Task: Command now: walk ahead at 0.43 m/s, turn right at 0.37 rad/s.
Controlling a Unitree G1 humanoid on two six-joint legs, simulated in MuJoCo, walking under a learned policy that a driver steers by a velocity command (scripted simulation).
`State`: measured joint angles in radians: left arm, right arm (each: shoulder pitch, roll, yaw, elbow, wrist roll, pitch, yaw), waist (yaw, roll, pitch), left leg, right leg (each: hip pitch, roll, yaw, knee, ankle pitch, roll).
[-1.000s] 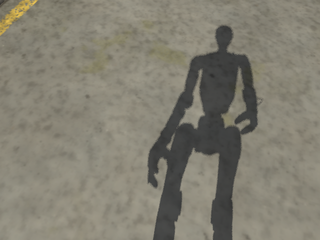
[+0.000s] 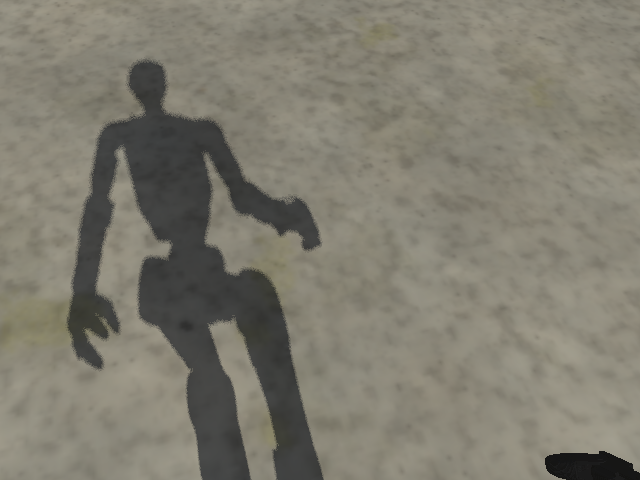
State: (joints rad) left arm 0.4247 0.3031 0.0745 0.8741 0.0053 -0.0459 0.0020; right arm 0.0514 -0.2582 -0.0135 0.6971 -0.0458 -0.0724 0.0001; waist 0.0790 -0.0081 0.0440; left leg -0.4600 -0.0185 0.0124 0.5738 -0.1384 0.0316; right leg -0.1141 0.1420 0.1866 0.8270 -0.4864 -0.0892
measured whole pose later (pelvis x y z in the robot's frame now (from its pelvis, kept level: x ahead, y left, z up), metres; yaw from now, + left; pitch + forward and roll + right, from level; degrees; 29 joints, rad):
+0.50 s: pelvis +0.14 -0.01 +0.02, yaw -3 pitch -1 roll +0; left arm 0.15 0.19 -0.01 0.87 0.02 -0.01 0.02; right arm 0.31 -0.22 0.00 0.93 -0.01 -0.01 -0.02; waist -0.04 0.03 0.03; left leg -0.14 -0.01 0.05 0.47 -0.31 0.02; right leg -0.29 0.05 0.00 0.48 -0.18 -0.05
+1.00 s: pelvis +0.15 -0.01 +0.02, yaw -3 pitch -2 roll +0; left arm 0.23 0.19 0.00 1.10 0.00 0.00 0.04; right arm 0.30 -0.18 0.01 1.11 -0.01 0.01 -0.04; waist 0.00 0.01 0.04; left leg -0.07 0.01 0.03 0.39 -0.30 0.00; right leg -0.21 0.06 0.00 0.39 -0.15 -0.06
